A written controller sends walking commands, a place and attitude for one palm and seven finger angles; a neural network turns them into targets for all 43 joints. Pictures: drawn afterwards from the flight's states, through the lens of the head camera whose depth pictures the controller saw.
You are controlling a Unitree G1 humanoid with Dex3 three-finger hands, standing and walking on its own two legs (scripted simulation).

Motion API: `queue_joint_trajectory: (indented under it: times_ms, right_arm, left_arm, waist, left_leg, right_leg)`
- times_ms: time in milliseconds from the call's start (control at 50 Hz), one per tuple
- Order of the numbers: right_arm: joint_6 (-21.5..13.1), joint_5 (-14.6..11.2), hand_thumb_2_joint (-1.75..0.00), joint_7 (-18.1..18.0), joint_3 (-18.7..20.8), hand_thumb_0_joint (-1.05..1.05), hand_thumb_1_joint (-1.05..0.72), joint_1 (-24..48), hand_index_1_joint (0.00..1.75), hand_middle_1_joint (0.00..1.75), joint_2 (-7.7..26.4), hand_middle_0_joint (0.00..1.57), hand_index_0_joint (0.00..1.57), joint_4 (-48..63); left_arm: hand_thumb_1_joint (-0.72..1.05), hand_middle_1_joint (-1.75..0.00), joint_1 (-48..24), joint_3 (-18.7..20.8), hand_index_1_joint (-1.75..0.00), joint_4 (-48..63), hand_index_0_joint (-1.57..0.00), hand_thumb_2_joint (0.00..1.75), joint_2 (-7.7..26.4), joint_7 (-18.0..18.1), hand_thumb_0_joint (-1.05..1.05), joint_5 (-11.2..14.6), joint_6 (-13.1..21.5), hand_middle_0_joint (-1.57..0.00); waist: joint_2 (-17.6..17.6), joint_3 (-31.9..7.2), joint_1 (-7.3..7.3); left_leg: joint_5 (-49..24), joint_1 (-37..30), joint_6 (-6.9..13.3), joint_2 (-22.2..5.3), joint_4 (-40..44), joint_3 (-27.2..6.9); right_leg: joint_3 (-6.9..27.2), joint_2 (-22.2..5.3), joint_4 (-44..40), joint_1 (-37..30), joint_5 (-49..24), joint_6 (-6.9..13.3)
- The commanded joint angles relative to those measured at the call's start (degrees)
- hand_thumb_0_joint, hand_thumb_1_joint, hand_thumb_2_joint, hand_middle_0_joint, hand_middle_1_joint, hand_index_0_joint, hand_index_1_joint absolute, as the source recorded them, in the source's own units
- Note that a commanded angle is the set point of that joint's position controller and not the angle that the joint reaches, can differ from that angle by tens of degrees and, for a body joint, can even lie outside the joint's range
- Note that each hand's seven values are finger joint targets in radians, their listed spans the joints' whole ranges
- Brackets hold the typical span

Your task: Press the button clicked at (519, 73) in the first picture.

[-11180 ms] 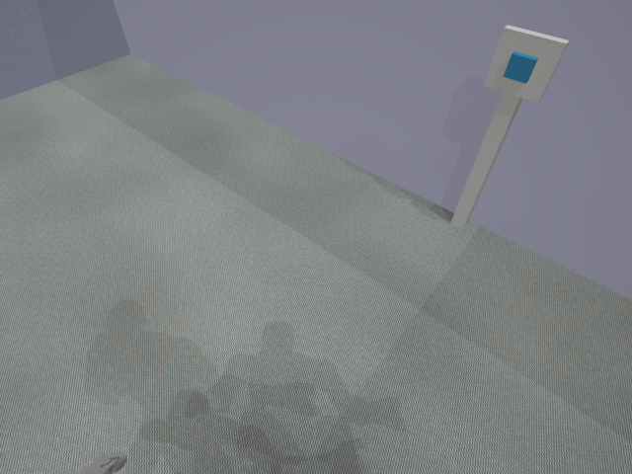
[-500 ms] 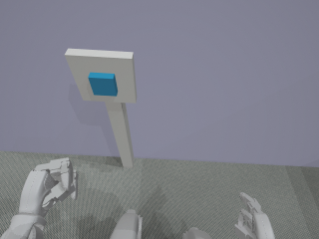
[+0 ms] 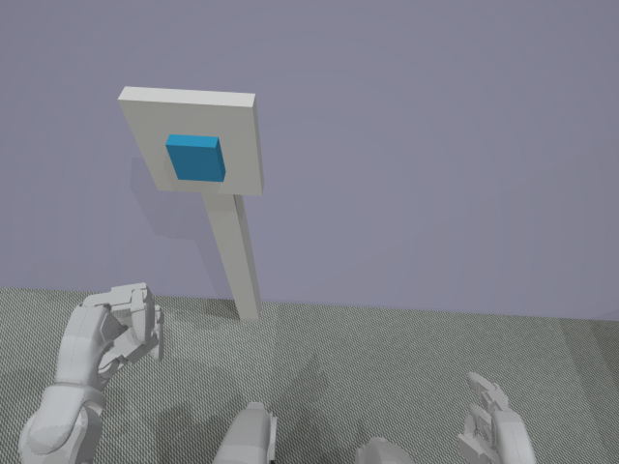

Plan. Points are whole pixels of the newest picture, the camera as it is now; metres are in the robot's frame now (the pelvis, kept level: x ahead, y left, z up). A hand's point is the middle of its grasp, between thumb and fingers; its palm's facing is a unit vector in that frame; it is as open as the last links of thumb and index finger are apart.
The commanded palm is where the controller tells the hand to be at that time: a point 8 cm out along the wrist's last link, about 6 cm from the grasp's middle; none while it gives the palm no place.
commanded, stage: aim a knuckle at the button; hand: left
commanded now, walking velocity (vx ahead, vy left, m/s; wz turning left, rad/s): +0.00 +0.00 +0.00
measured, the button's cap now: (198, 157) +0.52 +0.21 +0.07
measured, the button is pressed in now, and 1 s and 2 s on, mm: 0 0 0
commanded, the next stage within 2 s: press the button with the knuckle in 1.66 s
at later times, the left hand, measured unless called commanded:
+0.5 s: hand (190, 267) +0.35 +0.19 +0.04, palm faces +0.00 -1.00 -0.02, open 3.1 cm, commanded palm +0.33 +0.23 +0.05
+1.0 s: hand (217, 221) +0.43 +0.17 +0.03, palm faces +0.02 -1.00 -0.02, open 3.1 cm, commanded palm +0.40 +0.21 +0.04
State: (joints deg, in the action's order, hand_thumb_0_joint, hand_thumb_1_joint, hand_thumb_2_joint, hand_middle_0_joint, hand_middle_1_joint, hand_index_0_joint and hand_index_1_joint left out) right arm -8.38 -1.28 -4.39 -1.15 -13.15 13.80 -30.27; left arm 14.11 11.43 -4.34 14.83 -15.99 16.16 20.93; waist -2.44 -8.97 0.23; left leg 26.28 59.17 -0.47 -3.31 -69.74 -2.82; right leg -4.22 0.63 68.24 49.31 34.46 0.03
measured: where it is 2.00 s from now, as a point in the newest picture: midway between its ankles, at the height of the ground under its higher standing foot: outside the picture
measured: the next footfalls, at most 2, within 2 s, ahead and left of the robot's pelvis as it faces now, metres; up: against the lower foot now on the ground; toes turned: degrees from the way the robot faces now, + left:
none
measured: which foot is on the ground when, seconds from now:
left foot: down 0.00-1.00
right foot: down 0.00-1.00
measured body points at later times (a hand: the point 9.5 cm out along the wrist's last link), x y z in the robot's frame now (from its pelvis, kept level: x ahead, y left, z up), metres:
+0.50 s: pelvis +0.00 +0.00 +0.00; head +0.08 +0.02 +0.44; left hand +0.34 +0.24 +0.05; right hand +0.13 -0.25 -0.10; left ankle +0.07 +0.12 -0.64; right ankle -0.01 -0.12 -0.64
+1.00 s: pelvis +0.00 +0.00 -0.01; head +0.10 +0.02 +0.43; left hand +0.42 +0.22 +0.04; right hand +0.09 -0.26 -0.12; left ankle +0.07 +0.12 -0.64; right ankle -0.01 -0.13 -0.64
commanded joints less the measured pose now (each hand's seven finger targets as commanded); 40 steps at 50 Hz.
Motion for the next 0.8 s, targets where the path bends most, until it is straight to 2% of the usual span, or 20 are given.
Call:
queue_joint_trajectory:
  times_ms: [0, 40, 100, 120, 180, 220, 260, 320, 340, 400, 440, 480, 520, 580, 620, 660, 680, 700, 760, 780]
  right_arm:
    - [-2.6, 0.0, -0.90, -0.9, 3.3, 0.00, -0.90, 0.7, 0.30, 0.30, 7.9, 0.20, 0.20, 8.0]
    - [-2.2, 0.1, -0.90, -0.6, 3.3, 0.00, -0.90, 0.8, 0.30, 0.30, 7.7, 0.20, 0.20, 8.0]
    - [-1.3, 0.2, -0.90, -0.4, 3.2, 0.00, -0.90, 0.4, 0.30, 0.30, 7.9, 0.20, 0.20, 7.2]
    - [-1.0, 0.2, -0.90, -0.2, 3.1, 0.00, -0.90, 0.8, 0.30, 0.30, 7.7, 0.20, 0.20, 7.5]
    - [-0.4, 0.2, -0.90, -0.2, 3.3, 0.00, -0.90, 0.3, 0.30, 0.30, 7.9, 0.20, 0.20, 6.5]
    - [-0.4, 0.3, -0.90, -0.1, 3.2, 0.00, -0.90, 0.1, 0.30, 0.30, 8.0, 0.20, 0.20, 5.9]
    - [-0.2, 0.3, -0.90, 0.0, 3.4, 0.00, -0.90, -0.2, 0.30, 0.30, 8.1, 0.20, 0.20, 5.7]
    - [0.2, 0.3, -0.90, 0.0, 3.5, 0.00, -0.90, -0.8, 0.30, 0.30, 8.5, 0.20, 0.20, 4.6]
    - [0.3, 0.3, -0.90, 0.1, 3.5, 0.00, -0.90, -0.9, 0.30, 0.30, 8.5, 0.20, 0.20, 4.3]
    - [0.8, 0.4, -0.90, 0.1, 3.6, 0.00, -0.90, -1.7, 0.30, 0.30, 8.8, 0.20, 0.20, 3.5]
    - [1.1, 0.5, -0.90, 0.3, 3.8, 0.00, -0.90, -1.9, 0.30, 0.30, 8.7, 0.20, 0.20, 3.5]
    - [1.5, 0.6, -0.90, 0.6, 3.8, 0.00, -0.90, -2.2, 0.30, 0.30, 8.7, 0.20, 0.20, 3.1]
    - [2.1, 0.7, -0.90, 0.8, 3.9, 0.00, -0.90, -2.6, 0.30, 0.30, 8.8, 0.20, 0.20, 2.7]
    - [2.9, 0.8, -0.90, 1.1, 4.0, 0.00, -0.90, -3.3, 0.30, 0.30, 8.9, 0.20, 0.20, 2.2]
    - [3.3, 1.0, -0.90, 1.2, 4.1, 0.00, -0.90, -3.7, 0.30, 0.30, 9.1, 0.20, 0.20, 1.9]
    - [3.7, 1.0, -0.90, 1.5, 4.2, 0.00, -0.90, -4.0, 0.30, 0.30, 8.8, 0.20, 0.20, 1.8]
    - [3.9, 1.0, -0.90, 1.6, 4.2, 0.00, -0.90, -4.3, 0.30, 0.30, 8.9, 0.20, 0.20, 1.6]
    - [4.2, 1.2, -0.90, 1.6, 4.1, 0.00, -0.90, -4.8, 0.30, 0.30, 9.1, 0.20, 0.20, 1.3]
    - [4.9, 1.2, -0.90, 1.7, 4.1, 0.00, -0.90, -5.2, 0.30, 0.30, 9.0, 0.20, 0.20, 0.5]
    - [5.1, 1.3, -0.90, 1.8, 4.2, 0.00, -0.90, -5.4, 0.30, 0.30, 9.0, 0.20, 0.20, 0.3]
  left_arm:
    - [0.90, -1.50, -11.2, 2.1, -1.50, 11.0, -1.30, 0.90, 7.7, 0.8, 0.00, 0.0, 2.7, -1.30]
    - [0.90, -1.50, -11.2, 3.1, -1.50, 9.8, -1.30, 0.90, 8.2, 1.8, 0.00, -0.2, 2.2, -1.30]
    - [0.90, -1.50, -14.2, 4.9, -1.50, 5.5, -1.30, 0.90, 9.6, 3.3, 0.00, -1.0, 1.7, -1.30]
    - [0.90, -1.50, -15.0, 3.6, -1.50, 4.8, -1.30, 0.90, 8.0, 3.4, 0.00, -1.1, 1.7, -1.30]
    - [0.90, -1.50, -20.3, 5.1, -1.50, 2.0, -1.30, 0.90, 9.3, 4.1, 0.00, -1.5, 2.3, -1.30]
    - [0.90, -1.50, -24.0, 3.5, -1.50, 0.8, -1.30, 0.90, 8.4, 3.9, 0.00, -1.8, 3.0, -1.30]
    - [0.90, -1.50, -25.1, 2.8, -1.50, -0.3, -1.30, 0.90, 7.7, 3.6, 0.00, -1.8, 3.6, -1.30]
    - [0.90, -1.50, -29.8, 2.9, -1.50, -4.4, -1.30, 0.90, 8.4, 3.5, 0.00, -2.3, 4.0, -1.30]
    - [0.90, -1.50, -31.6, 2.0, -1.50, -5.2, -1.30, 0.90, 7.6, 3.5, 0.00, -2.5, 4.1, -1.30]
    - [0.90, -1.50, -35.6, 3.8, -1.50, -8.4, -1.30, 0.90, 9.5, 4.2, 0.00, -3.0, 4.3, -1.30]
    - [0.90, -1.50, -36.7, 3.7, -1.50, -8.6, -1.30, 0.90, 8.8, 4.6, 0.00, -3.2, 4.9, -1.30]
    - [0.90, -1.50, -38.3, 3.5, -1.50, -9.7, -1.30, 0.90, 8.7, 5.1, 0.00, -3.5, 5.2, -1.30]
    - [0.90, -1.50, -39.6, 4.2, -1.50, -12.3, -1.30, 0.90, 9.6, 5.7, 0.00, -4.2, 5.4, -1.30]
    - [0.90, -1.50, -44.1, 3.6, -1.50, -15.6, -1.30, 0.90, 9.1, 6.3, 0.00, -4.9, 5.6, -1.30]
    - [0.90, -1.50, -47.4, 4.0, -1.50, -16.0, -1.30, 0.90, 9.8, 6.7, 0.00, -5.4, 6.2, -1.30]
    - [0.90, -1.50, -47.7, 2.6, -1.50, -17.3, -1.30, 0.90, 7.8, 6.7, 0.00, -5.4, 6.5, -1.30]
    - [0.90, -1.50, -48.3, 3.4, -1.50, -18.4, -1.30, 0.90, 8.6, 6.9, 0.00, -5.5, 6.6, -1.30]
    - [0.90, -1.50, -49.6, 4.1, -1.50, -20.0, -1.30, 0.90, 9.7, 7.0, 0.00, -5.7, 6.8, -1.30]
    - [0.90, -1.50, -55.1, 3.5, -1.50, -23.2, -1.30, 0.90, 9.3, 7.4, 0.00, -6.5, 7.3, -1.30]
    - [0.90, -1.50, -56.3, 3.2, -1.50, -23.8, -1.30, 0.90, 8.8, 7.4, 0.00, -6.6, 7.5, -1.30]
  waist:
    - [-2.0, -14.1, -1.82]
    - [-2.1, -14.9, -0.96]
    - [0.7, -13.5, -1.35]
    - [0.0, -13.4, -1.27]
    - [-0.3, -13.8, -1.67]
    - [-1.0, -14.5, -2.31]
    - [-1.4, -16.0, -2.19]
    - [0.0, -15.3, -2.89]
    - [-1.1, -15.6, -3.02]
    - [0.1, -16.4, -3.04]
    - [-1.2, -18.9, -2.37]
    - [-1.6, -19.4, -2.53]
    - [0.1, -19.0, -2.79]
    - [-0.5, -18.6, -3.35]
    - [-1.4, -20.6, -3.48]
    - [-1.2, -20.8, -3.75]
    - [-1.4, -21.0, -3.52]
    - [0.2, -20.8, -4.05]
    - [-1.0, -20.1, -4.69]
    - [-1.1, -21.0, -4.84]
  left_leg:
    - [-6.7, -19.3, 2.3, 1.7, 10.5, -0.2]
    - [-7.3, -19.1, 2.1, 1.8, 10.9, 0.2]
    - [-7.4, -17.6, 2.1, 1.6, 10.9, 0.3]
    - [-7.0, -17.5, 2.1, 1.8, 10.9, 0.7]
    - [-6.7, -17.7, 2.0, 1.7, 11.0, 0.8]
    - [-7.1, -18.4, 2.0, 1.6, 10.6, 0.8]
    - [-8.0, -19.5, 2.0, 1.6, 10.6, 0.8]
    - [-7.4, -18.6, 2.0, 1.5, 10.3, 0.7]
    - [-7.3, -19.1, 2.0, 1.6, 10.3, 0.7]
    - [-7.4, -18.9, 2.0, 1.5, 10.0, 0.5]
    - [-9.5, -21.1, 1.7, 1.4, 10.2, 0.5]
    - [-10.7, -21.8, 1.6, 1.3, 10.1, 0.4]
    - [-11.0, -20.6, 1.7, 1.3, 9.5, 0.6]
    - [-10.6, -20.7, 1.5, 1.2, 9.5, 0.4]
    - [-11.2, -21.8, 1.4, 1.1, 9.0, 0.2]
    - [-12.3, -22.5, 1.4, 1.2, 8.8, 0.3]
    - [-12.5, -22.2, 1.4, 1.2, 8.7, 0.5]
    - [-12.3, -21.0, 1.5, 1.2, 8.2, 0.2]
    - [-11.6, -20.6, 1.4, 1.2, 7.9, 0.1]
    - [-11.8, -21.4, 1.4, 1.2, 7.6, 0.0]
  right_leg:
    - [1.2, 1.8, -11.8, 1.5, -10.7, 1.1]
    - [1.4, 1.5, -12.1, 0.4, -11.2, 1.1]
    - [1.3, 1.8, -12.2, 0.1, -11.4, 1.0]
    - [1.7, 1.5, -12.6, 0.2, -11.1, 0.9]
    - [1.7, 1.5, -12.6, 0.7, -11.0, 0.9]
    - [1.8, 1.4, -12.4, 1.1, -11.6, 1.0]
    - [1.8, 1.4, -12.2, 1.0, -12.6, 1.0]
    - [1.9, 1.4, -12.0, 2.0, -12.1, 1.0]
    - [1.9, 1.3, -12.0, 2.5, -12.1, 1.0]
    - [1.8, 1.5, -11.6, 2.7, -12.1, 1.1]
    - [1.7, 1.3, -11.1, 2.4, -13.9, 1.2]
    - [1.5, 1.3, -10.9, 2.6, -15.0, 1.2]
    - [1.6, 1.5, -10.5, 2.9, -15.5, 1.1]
    - [1.5, 1.4, -10.4, 4.2, -15.1, 1.1]
    - [1.5, 1.4, -9.9, 4.9, -15.3, 1.2]
    - [1.5, 1.5, -10.1, 4.8, -16.4, 1.2]
    - [1.5, 1.5, -10.1, 4.5, -16.7, 1.2]
    - [1.5, 1.7, -9.7, 4.5, -16.7, 1.2]
    - [1.6, 1.6, -9.4, 6.4, -16.0, 1.2]
    - [1.6, 1.6, -9.4, 6.7, -16.0, 1.2]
